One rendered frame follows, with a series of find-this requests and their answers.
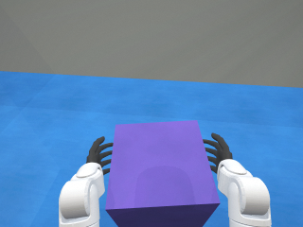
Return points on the robot right forearm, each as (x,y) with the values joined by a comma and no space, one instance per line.
(248,197)

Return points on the left robot hand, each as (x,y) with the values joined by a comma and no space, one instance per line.
(95,155)

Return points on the carton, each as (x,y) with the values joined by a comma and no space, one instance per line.
(160,176)

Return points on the robot left forearm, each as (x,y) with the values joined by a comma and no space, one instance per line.
(79,198)

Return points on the right robot hand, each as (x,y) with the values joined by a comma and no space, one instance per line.
(221,151)

